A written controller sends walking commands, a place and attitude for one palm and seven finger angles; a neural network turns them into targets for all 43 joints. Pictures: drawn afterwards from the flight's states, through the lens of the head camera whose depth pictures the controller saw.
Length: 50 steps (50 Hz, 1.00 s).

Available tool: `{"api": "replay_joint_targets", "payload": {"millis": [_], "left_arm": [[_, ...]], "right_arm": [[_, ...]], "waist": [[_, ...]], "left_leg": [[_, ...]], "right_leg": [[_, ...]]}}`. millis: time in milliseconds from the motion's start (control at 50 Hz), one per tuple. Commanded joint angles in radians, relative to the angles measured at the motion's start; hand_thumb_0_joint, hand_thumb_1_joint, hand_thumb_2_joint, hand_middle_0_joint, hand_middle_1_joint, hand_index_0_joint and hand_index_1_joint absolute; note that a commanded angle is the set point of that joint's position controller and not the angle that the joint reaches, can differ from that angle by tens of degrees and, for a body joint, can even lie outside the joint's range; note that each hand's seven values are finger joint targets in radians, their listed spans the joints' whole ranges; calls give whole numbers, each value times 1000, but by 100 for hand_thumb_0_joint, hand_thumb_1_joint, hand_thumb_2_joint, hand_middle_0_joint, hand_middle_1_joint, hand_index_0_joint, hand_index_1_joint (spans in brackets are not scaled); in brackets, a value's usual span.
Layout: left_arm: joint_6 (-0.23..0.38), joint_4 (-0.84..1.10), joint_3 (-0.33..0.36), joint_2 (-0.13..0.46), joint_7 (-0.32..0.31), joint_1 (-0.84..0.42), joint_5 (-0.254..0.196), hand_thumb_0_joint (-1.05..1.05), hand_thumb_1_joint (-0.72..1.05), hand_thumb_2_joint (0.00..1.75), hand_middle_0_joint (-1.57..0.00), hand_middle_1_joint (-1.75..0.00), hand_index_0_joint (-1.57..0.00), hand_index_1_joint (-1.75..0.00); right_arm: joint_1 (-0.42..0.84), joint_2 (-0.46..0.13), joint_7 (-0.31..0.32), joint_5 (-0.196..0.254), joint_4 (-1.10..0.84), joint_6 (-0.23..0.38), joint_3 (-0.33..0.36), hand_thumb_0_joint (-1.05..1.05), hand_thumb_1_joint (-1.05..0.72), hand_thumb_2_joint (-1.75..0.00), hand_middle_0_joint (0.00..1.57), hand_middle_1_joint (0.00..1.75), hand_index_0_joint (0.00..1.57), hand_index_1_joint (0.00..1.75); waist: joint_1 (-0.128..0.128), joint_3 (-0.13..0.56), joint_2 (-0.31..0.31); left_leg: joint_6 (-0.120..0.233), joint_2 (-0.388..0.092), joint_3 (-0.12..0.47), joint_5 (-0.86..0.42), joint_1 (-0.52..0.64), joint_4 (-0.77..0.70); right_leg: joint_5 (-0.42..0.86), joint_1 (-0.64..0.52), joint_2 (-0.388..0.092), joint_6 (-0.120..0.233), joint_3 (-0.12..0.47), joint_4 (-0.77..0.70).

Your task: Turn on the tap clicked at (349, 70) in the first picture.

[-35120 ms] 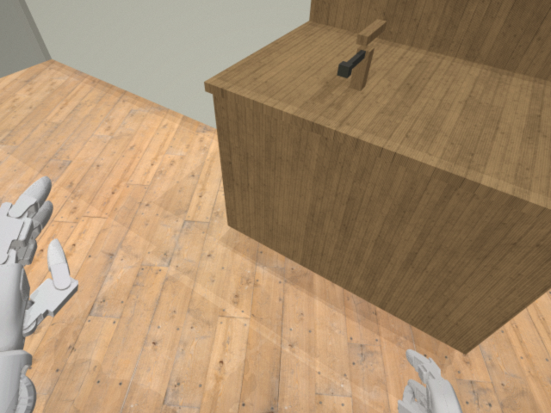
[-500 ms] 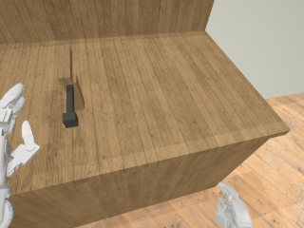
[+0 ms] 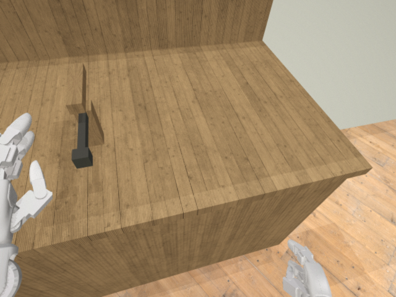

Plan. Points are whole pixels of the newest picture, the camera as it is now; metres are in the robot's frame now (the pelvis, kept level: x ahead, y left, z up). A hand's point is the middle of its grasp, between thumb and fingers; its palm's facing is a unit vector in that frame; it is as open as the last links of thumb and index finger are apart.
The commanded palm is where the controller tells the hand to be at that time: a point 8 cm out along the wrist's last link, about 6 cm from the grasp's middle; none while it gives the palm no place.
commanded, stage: shuffle to correct the standing spot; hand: left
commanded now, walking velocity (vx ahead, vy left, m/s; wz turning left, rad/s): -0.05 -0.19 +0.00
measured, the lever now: (82, 157) +0.32 +0.25 +0.10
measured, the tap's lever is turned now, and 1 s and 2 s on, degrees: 0 0 0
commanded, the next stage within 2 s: come to a stop and stand still in 0.60 s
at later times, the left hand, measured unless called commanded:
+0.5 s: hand (90, 202) +0.21 +0.18 +0.16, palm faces +0.34 -0.86 -0.39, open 7.4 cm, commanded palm +0.16 +0.22 +0.17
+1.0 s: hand (65, 177) +0.23 +0.22 +0.18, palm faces +0.43 -0.77 -0.48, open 7.4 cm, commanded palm +0.15 +0.21 +0.17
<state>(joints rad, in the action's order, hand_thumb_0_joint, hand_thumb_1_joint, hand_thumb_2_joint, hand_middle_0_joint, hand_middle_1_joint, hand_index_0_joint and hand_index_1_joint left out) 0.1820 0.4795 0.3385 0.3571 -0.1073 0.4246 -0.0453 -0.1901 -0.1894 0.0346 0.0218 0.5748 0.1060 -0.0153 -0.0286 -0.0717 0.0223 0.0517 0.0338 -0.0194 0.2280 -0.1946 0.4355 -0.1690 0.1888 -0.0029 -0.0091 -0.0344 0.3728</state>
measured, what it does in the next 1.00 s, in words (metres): shifts its weight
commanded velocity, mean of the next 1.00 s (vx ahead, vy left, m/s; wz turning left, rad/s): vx -0.05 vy -0.12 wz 0.00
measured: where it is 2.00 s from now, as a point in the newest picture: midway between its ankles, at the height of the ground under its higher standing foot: outside the picture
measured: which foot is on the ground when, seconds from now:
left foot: down 0.00-1.00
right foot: down 0.00-1.00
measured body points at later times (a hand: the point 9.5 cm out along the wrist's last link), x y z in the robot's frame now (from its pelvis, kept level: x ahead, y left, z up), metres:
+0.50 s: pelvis -0.01 -0.06 +0.00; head +0.03 -0.05 +0.44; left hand +0.19 +0.23 +0.18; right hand +0.17 -0.28 -0.08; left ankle +0.00 +0.08 -0.74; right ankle +0.02 -0.13 -0.74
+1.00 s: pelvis -0.01 -0.07 +0.00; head +0.03 -0.06 +0.44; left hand +0.20 +0.25 +0.21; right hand +0.16 -0.30 -0.09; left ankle +0.00 +0.08 -0.74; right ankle +0.02 -0.13 -0.74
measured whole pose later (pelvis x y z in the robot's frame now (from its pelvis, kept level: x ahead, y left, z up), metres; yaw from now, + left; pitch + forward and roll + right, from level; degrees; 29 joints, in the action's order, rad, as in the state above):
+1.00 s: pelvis -0.01 -0.07 +0.00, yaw +0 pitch +0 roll -1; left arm 0.22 0.33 0.44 0.50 -0.07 0.25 -0.06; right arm -0.22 -0.22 0.03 0.02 0.60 0.14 0.01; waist -0.06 -0.07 0.00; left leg -0.01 -0.06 0.00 0.23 -0.25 0.48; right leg -0.16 0.25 0.08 0.07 -0.07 0.39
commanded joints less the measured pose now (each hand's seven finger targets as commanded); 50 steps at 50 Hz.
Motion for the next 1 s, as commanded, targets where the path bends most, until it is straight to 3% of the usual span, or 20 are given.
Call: {"api": "replay_joint_targets", "payload": {"millis": [0, 80, 160, 180, 320, 440, 520, 560, 620, 660, 720, 760, 840, 860, 880, 900, 920, 940, 960, 980], "left_arm": [[65, 228, 108, 162, -17, -84, -14, 0, 90, 90, -20, -30, -20, -30], [54, 213, 103, 149, -10, -42, -23, 0, 90, 90, -20, -30, -20, -30], [51, 259, 136, 185, -12, -31, -27, 0, 90, 90, -20, -30, -20, -30], [49, 239, 119, 165, -8, -24, -32, 0, 90, 90, -20, -30, -20, -30], [41, 245, 135, 182, -7, -25, -40, 0, 90, 90, -20, -30, -20, -30], [26, 238, 132, 187, -9, -28, -48, 0, 90, 90, -20, -30, -20, -30], [22, 260, 138, 194, -16, -16, -54, 0, 90, 90, -20, -30, -20, -30], [17, 280, 160, 215, -22, 13, -57, 0, 90, 90, -20, -30, -20, -30], [17, 259, 164, 212, -23, 28, -60, 0, 90, 90, -20, -30, -20, -30], [14, 273, 168, 216, -26, 53, -62, 0, 90, 90, -20, -30, -20, -30], [19, 263, 173, 215, -29, 60, -57, 0, 90, 90, -20, -30, -20, -30], [16, 257, 161, 201, -41, 70, -53, 0, 90, 90, -20, -30, -20, -30], [12, 238, 138, 188, -50, 55, -42, 0, 90, 90, -20, -30, -20, -30], [7, 238, 139, 194, -53, 61, -40, 0, 90, 90, -20, -30, -20, -30], [120, 436, 684, 972, -21, -950, 102, 0, 90, 90, -20, -30, -20, -30], [93, -102, 336, 416, 25, -446, 20, 0, 90, 90, -20, -30, -20, -30], [82, -206, 240, 279, 39, -149, -6, 0, 90, 90, -20, -30, -20, -30], [104, -68, 131, 196, 51, -105, -24, 0, 90, 90, -20, -30, -20, -30], [113, -33, 30, 66, 50, -24, -43, 0, 90, 90, -20, -30, -20, -30], [114, 78, 57, 126, 32, -41, -34, 0, 90, 90, -20, -30, -20, -30]], "right_arm": [[82, -130, 8, 0, -166, 49, 58, 0, -90, -90, 20, 30, 20, 30], [81, -127, 0, 1, -171, 36, 56, 0, -90, -90, 20, 30, 20, 30], [90, -123, -4, 8, -180, 36, 61, 0, -90, -90, 20, 30, 20, 30], [85, -126, -4, 0, -179, 31, 58, 0, -90, -90, 20, 30, 20, 30], [77, -130, 4, 1, -182, 38, 69, 0, -90, -90, 20, 30, 20, 30], [73, -132, 9, 1, -176, 39, 72, 0, -90, -90, 20, 30, 20, 30], [71, -130, 11, 3, -173, 39, 75, 0, -90, -90, 20, 30, 20, 30], [85, -126, 13, 6, -169, 38, 73, 0, -90, -90, 20, 30, 20, 30], [69, -131, 15, 3, -169, 34, 75, 0, -90, -90, 20, 30, 20, 30], [84, -129, 17, 8, -168, 32, 73, 0, -90, -90, 20, 30, 20, 30], [78, -134, 18, 6, -171, 31, 73, 0, -90, -90, 20, 30, 20, 30], [95, -126, 17, 15, -164, 29, 63, 0, -90, -90, 20, 30, 20, 30], [79, -132, 17, 13, -160, 27, 60, 0, -90, -90, 20, 30, 20, 30], [99, -131, 21, 14, -152, 26, 55, 0, -90, -90, 20, 30, 20, 30], [-117, -154, 33, -27, -68, 93, 95, 0, -90, -90, 20, 30, 20, 30], [-14, -84, 32, -20, -75, 93, 65, 0, -90, -90, 20, 30, 20, 30], [-2, -143, 22, -5, -148, 111, 85, 0, -90, -90, 20, 30, 20, 30], [-16, -152, 7, -7, -146, 105, 77, 0, -90, -90, 20, 30, 20, 30], [24, -127, -16, 13, -143, 108, 58, 0, -90, -90, 20, 30, 20, 30], [17, -150, -27, 7, -154, 110, 64, 0, -90, -90, 20, 30, 20, 30]], "waist": [[10, 175, -106], [13, 180, -93], [12, 187, -119], [13, 183, -123], [14, 179, -80], [18, 168, -40], [23, 180, -17], [24, 189, -38], [23, 186, 0], [25, 189, -31], [18, 205, -49], [18, 200, -69], [17, 179, -1], [18, 165, -34], [13, 14, 143], [-2, 219, 72], [-60, 156, -18], [-39, 200, -77], [-24, 254, -148], [-30, 247, -112]], "left_leg": [[-67, -144, 118, -224, -6, -109], [-66, -154, 111, -259, -4, -97], [-60, -168, 111, -249, -4, -79], [-51, -172, 110, -210, -32, -88], [-35, -172, 98, -92, -44, -47], [-33, -142, 68, 2, -48, 4], [-34, -120, 48, 2, -26, 55], [-32, -122, 42, -18, -2, 68], [-32, -126, 42, -20, -29, 72], [-31, -132, 48, -56, -12, 66], [-26, -140, 50, -75, -32, 53], [-28, -121, 50, -63, -21, 63], [-27, -108, 59, -36, -9, 67], [-24, -114, 63, -48, 9, 50], [-56, -28, -112, -52, -66, 95], [-20, -2, -48, -89, -79, 54], [-37, -36, -38, -91, -50, 76], [-25, -46, -18, -55, -78, 34], [-18, -75, -14, -96, -27, -12], [-18, -88, 2, -120, -14, -13]], "right_leg": [[138, -114, -28, 14, 39, 10], [134, -101, -20, 11, 23, 11], [134, -90, -24, 15, 34, 21], [116, -96, -22, 11, 30, 19], [113, -63, -42, 21, 71, -1], [43, -9, -67, 30, 122, -48], [19, 24, -93, 36, 146, -75], [41, 40, -102, 37, 155, -77], [39, 25, -104, 18, 144, -74], [85, 25, -103, 22, 140, -60], [134, -30, -97, -15, 138, -45], [123, -35, -115, -14, 166, -73], [33, -14, -129, -12, 183, -114], [36, 2, -126, -5, 180, -117], [288, 104, -49, -176, 140, -213], [282, -75, -109, -69, 117, -71], [359, -54, -118, -65, 244, -81], [324, -129, -135, -57, 206, -37], [293, -167, -119, -47, 159, 20], [220, -132, -97, -54, 154, 18]]}}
